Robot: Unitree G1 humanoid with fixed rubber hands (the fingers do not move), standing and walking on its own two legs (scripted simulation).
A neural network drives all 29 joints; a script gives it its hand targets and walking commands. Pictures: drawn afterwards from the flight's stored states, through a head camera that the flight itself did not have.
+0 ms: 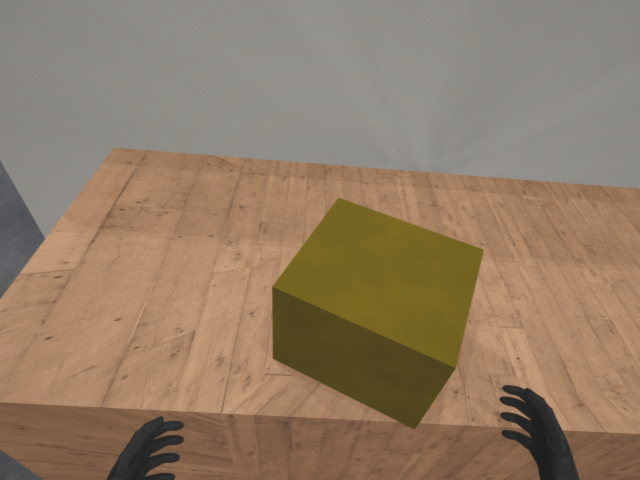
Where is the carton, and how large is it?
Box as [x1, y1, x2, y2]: [272, 198, 483, 429]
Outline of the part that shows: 338,198 272,286 273,358 414,429 455,368 483,249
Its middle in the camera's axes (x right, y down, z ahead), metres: +0.08 +0.10 +0.57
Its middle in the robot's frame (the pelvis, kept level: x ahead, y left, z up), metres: +0.35 -0.04 +0.02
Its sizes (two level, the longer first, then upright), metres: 0.223 0.200 0.174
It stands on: a pedestal, 0.69 m high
